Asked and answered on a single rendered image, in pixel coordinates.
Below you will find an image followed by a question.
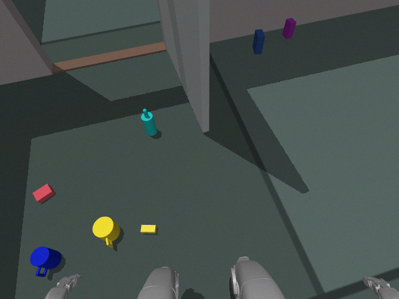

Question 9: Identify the right robot hand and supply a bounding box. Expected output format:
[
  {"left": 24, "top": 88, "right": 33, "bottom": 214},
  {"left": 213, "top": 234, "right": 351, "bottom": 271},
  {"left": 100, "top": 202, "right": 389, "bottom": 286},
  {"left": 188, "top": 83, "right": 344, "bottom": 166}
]
[{"left": 363, "top": 276, "right": 399, "bottom": 299}]

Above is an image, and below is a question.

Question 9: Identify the left robot hand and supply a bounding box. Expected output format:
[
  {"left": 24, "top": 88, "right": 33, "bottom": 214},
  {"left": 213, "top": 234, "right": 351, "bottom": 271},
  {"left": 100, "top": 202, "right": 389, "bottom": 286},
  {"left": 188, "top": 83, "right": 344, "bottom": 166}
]
[{"left": 45, "top": 274, "right": 82, "bottom": 299}]

